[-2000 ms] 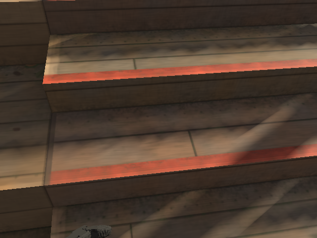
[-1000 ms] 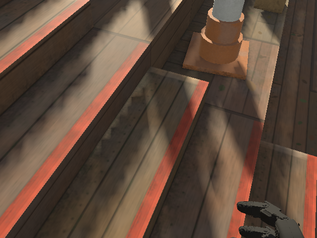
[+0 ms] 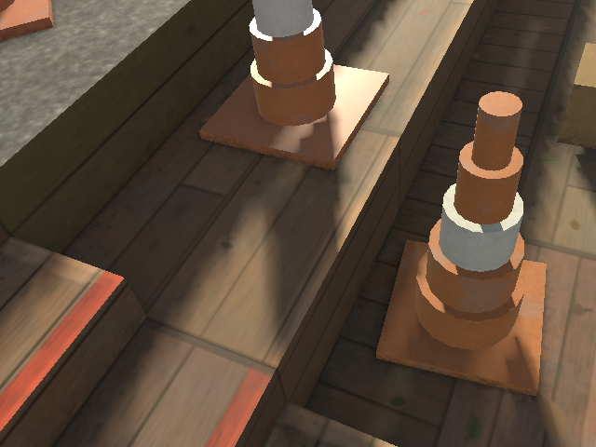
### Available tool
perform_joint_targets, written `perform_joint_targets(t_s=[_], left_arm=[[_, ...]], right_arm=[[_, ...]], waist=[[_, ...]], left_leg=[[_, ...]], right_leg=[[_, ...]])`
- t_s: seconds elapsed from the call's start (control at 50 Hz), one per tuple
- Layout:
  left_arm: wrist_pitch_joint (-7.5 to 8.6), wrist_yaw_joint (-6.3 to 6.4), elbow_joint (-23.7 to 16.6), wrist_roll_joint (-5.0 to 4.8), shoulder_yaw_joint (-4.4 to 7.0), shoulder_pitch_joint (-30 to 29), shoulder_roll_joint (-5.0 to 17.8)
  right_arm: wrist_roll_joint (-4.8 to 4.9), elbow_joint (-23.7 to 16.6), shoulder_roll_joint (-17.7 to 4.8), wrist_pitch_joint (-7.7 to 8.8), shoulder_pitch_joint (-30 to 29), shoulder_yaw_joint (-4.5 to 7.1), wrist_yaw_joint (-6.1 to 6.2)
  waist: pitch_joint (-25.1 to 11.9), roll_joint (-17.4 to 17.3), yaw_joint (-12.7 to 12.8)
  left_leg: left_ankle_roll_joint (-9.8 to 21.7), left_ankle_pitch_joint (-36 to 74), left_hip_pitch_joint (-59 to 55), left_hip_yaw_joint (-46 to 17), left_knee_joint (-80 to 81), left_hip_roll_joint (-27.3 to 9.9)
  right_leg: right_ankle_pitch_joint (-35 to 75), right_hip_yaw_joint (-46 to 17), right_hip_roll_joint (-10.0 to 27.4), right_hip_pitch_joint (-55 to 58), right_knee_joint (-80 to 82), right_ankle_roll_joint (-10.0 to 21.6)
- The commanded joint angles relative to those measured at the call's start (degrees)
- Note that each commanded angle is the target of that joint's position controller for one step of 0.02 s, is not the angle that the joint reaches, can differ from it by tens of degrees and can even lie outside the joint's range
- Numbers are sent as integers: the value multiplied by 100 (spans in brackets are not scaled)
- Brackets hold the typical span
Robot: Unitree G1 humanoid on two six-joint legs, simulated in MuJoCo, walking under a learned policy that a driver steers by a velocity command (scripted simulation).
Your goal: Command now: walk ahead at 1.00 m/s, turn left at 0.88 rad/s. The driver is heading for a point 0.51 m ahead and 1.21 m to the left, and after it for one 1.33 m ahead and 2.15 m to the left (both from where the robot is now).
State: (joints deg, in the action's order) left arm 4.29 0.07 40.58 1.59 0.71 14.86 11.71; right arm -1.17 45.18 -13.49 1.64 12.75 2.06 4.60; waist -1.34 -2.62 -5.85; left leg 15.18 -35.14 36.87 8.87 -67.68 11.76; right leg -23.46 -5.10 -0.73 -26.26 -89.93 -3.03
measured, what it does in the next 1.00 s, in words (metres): climbs, turning left: right foot 0.14 m lower, then left foot 0.15 m higher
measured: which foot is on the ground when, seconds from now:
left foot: down 0.00-0.14, up 0.16-0.44, down 0.46-0.80, up 0.82-1.00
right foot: up 0.00-0.14, down 0.16-0.46, up 0.48-0.80, down 0.82-1.00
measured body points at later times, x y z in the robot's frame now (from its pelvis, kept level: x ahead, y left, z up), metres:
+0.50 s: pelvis +0.38 -0.01 -0.02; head +0.37 -0.01 +0.43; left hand +0.23 +0.21 -0.16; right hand +0.70 -0.08 -0.04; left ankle +0.38 +0.06 -0.63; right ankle +0.24 -0.24 -0.66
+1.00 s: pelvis +0.77 +0.17 +0.22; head +0.77 +0.17 +0.67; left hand +0.58 +0.40 +0.11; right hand +1.10 +0.20 +0.17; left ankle +0.65 +0.14 -0.26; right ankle +0.87 +0.08 -0.48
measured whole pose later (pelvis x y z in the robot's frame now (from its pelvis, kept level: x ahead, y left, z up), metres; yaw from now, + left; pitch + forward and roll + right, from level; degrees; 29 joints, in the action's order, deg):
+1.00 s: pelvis +0.77 +0.17 +0.22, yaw +57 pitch +3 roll -4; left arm 5.9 -0.1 46.2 2.7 5.2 17.4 14.9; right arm -1.6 34.2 -17.3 4.2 7.3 5.3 -1.4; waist -4.4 -5.1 0.8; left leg 7.8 -12.6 43.4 -1.3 -110.7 3.3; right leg -22.9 9.2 2.4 -21.6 -42.6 -1.4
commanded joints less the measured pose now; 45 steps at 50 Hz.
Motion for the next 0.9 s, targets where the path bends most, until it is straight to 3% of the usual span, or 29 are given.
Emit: perform_joint_targets(t_s=[0.02, 0.06, 0.1, 0.16, 0.18, 0.2, 0.24, 0.26, 0.28, 0.32, 0.36, 0.38, 0.44, 0.46, 0.48, 0.5, 0.52, 0.56, 0.64, 0.68, 0.7, 0.72, 0.74, 0.76, 0.8, 0.82, 0.84, 0.86, 0.9], left_arm=[[90, -149, -1384, 177, -182, -425, -178], [-64, -64, -1256, -58, -132, 483, 154], [-66, 59, -688, -437, -95, 1709, 130], [101, 172, 134, 149, -34, 2650, 109], [283, 78, 155, 487, 4, 2390, 356], [433, -4, -53, 768, 163, 1718, 913], [526, -98, 204, 397, 284, 1414, 876], [647, 5, 374, 108, 361, 1125, 1073], [677, 67, 537, 7, 194, 936, 612], [600, 78, 858, 85, 49, 594, 174], [500, 155, 786, 102, 113, 27, 524], [453, 146, 709, 33, 125, -267, 711], [356, 161, 431, -128, 552, 158, 2244], [228, 25, 124, -199, 607, 10, 2161], [244, -193, -179, 89, 440, -200, 1109], [324, -360, -1067, 172, 342, -910, 815], [438, -430, -1217, 337, 256, -721, 665], [393, -345, -1376, 340, 79, -814, 350], [49, -88, -2014, 199, -39, -1330, 341], [20, 48, -2652, 249, -178, -2646, 2], [31, 47, -2829, 411, -351, -2816, -162], [5, -57, -2742, 318, -320, -2812, 140], [-50, -129, -2807, 208, -469, -2590, -209], [-17, -101, -2281, 18, -253, -1256, -161], [-150, 51, -1438, -153, 482, 1870, 1023], [-144, 129, -1060, -156, 729, 2231, 1663], [-100, 175, -808, -79, 710, 1762, 1857], [-127, 152, -1097, 24, 660, 307, 1502], [-4, 39, -889, -81, 416, -899, 480]], right_arm=[[-356, -700, -63, 354, -1370, -40, 240], [-387, -944, -516, 440, -2028, 11, 226], [-228, -732, -544, 474, -1604, 101, 80], [84, -1484, 109, 358, -2094, -71, -297], [286, -1970, 503, 339, -2221, -155, -293], [331, -2035, 620, 274, -814, -211, -230], [12, -2071, 866, -51, -694, -330, -133], [-117, -2503, 788, -179, -1460, -343, -158], [-187, -2563, 327, -199, -2145, -205, -238], [3, -2834, 295, -162, -2760, -206, -427], [3, -2822, 263, -244, -2503, -206, -481], [-48, -2570, 388, -243, -1722, -251, -478], [72, -1958, -283, -204, 411, 75, -324], [114, -1746, -682, -146, 1090, 281, -312], [196, -1732, -1023, -90, 544, 427, -360], [135, -1692, -1724, -232, 272, 594, -275], [164, -1542, -1481, -213, 223, 534, -222], [93, -1014, -1029, -1, 456, 383, -213], [-107, -480, -848, 347, 146, 202, -195], [-142, 195, -915, 512, 1080, 272, -222], [31, 333, -899, 502, 1323, 284, -266], [30, 295, -1005, 413, 1472, 314, -238], [166, 81, -936, 328, 893, 345, -167], [242, -268, -1101, 443, 450, 393, -180], [234, -585, -2351, 670, -736, 900, -467], [25, -817, -1689, 907, -1237, 819, -630], [-30, -1108, -344, 987, -1025, 467, -794], [7, -1179, -154, 892, 99, 385, -775], [-226, -1145, 60, 629, 443, 186, -680]], waist=[[318, 1721, 1082], [-87, 1583, 1761], [-1031, 716, 1941], [-747, 863, 2218], [-675, 853, 1827], [-1226, 1010, 860], [-482, 224, 220], [321, 1040, 165], [950, 262, 207], [1762, 150, 136], [1429, -11, -37], [770, -47, -356], [-1399, 1480, -859], [-1692, 1405, -1185], [-1062, 253, -631], [-1132, -1438, -263], [-892, -596, 5], [466, 342, 350], [1231, 121, 895], [1213, -698, 302], [1031, 83, 422], [912, 707, 271], [226, 1072, 612], [-1168, 791, 1113], [-3013, 42, 3105], [-3089, 1069, 3185], [-2565, 2900, 2382], [-2672, 2664, 1259], [-1048, 904, 422]], left_leg=[[-106, 1934, 1443, -3372, 2053, -1256], [-280, 1819, 2475, -1622, 2291, -659], [-367, 657, 2514, -1277, 790, -184], [-554, -218, 2341, -680, -3937, -59], [-743, -499, 3519, -858, -6117, -59], [-796, -465, 4079, -1477, -7179, -509], [-752, -760, 4917, -1647, -8051, -941], [-801, -903, 5521, -1831, -7924, -1438], [-820, -569, 5351, -1770, -7425, -1521], [-766, -60, 4018, -1521, -5335, -1564], [-771, 877, 1940, -701, -3361, -1463], [-580, 994, 382, -326, -2569, -1225], [-498, -386, -1796, 129, -1141, -265], [-285, -412, -2922, -506, 309, 66], [209, 176, -3428, -2660, 2243, -349], [1058, 1504, -3977, -6005, 4285, -1499], [1138, 947, -3913, -6533, 4620, -1795], [890, 1444, -2470, -6054, 4637, -1723], [297, 3704, -1342, -4101, 4929, -1562], [322, 2525, -2543, -4338, 5280, -2008], [-68, 1768, -2429, -3597, 5400, -1574], [297, 2517, -1921, -3258, 6179, -1383], [198, 3044, -54, -3081, 6984, -1302], [121, 6357, 1036, -2991, 6463, -1299], [-596, 9710, -289, -2710, 3052, -1191], [-923, 7305, -362, -2561, 548, -671], [-976, 2430, 447, -2216, -1818, -46], [-942, 2796, 958, -2508, -3500, -288], [-844, 3207, 1245, -1756, -4493, -1043]], right_leg=[[-1102, -929, 471, -749, 1185, 84], [1201, 974, 121, 1731, 4090, -376], [3894, 887, 394, 4376, 5695, -355], [5103, 861, 1030, 4795, 6863, 413], [7559, -321, 1858, 4923, 5591, 911], [7193, -1597, 2870, 5201, 5655, 1559], [2821, -1956, 3370, 4267, 7027, 1610], [519, -2759, 3868, 3531, 8045, 1587], [479, -1817, 3437, 2690, 8452, 1380], [621, 81, 2431, 913, 9025, 779], [1947, 1637, 1535, -93, 9352, 560], [4806, 2372, 1200, -108, 8847, 505], [11696, 1962, 1794, 1802, 5413, 932], [11104, 1725, 1543, 1162, 3115, 886], [3016, 1009, 655, -977, 650, 570], [1313, 329, -260, -2745, -885, 336], [1449, -90, -98, -3208, -1562, 357], [954, 23, -44, -3651, -1958, 319], [-1055, 151, 170, -3987, -1204, 190], [-2955, -308, 282, -5956, -2944, 447], [-2938, -384, 546, -5486, -1215, 762], [-2674, 713, 391, -4408, 342, 555], [-662, 1050, 371, -799, 2033, 547], [1114, 1458, -202, 2768, 1533, 462], [414, 800, -211, 4798, 3042, 427], [-761, -66, 221, 4720, 4039, 556], [-1052, -2674, 1604, 3915, 5951, 597], [-1711, -5014, 2188, 3246, 7163, 996], [-2743, -3834, 2024, 1595, 7075, 1338]])
Keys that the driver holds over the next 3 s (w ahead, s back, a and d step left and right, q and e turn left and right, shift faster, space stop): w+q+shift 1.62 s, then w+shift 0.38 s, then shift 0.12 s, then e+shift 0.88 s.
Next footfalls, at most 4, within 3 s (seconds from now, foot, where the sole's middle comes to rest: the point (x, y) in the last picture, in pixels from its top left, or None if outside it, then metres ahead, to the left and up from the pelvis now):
0.16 right None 0.24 -0.23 -0.81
0.46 left None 0.42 0.07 -0.67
0.82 right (253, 255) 0.90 0.11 -0.52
1.08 left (150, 261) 0.77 0.28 -0.34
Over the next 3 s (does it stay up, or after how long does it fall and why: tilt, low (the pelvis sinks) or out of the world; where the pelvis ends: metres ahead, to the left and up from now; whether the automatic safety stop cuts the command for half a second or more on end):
stays up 1.02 1.43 0.54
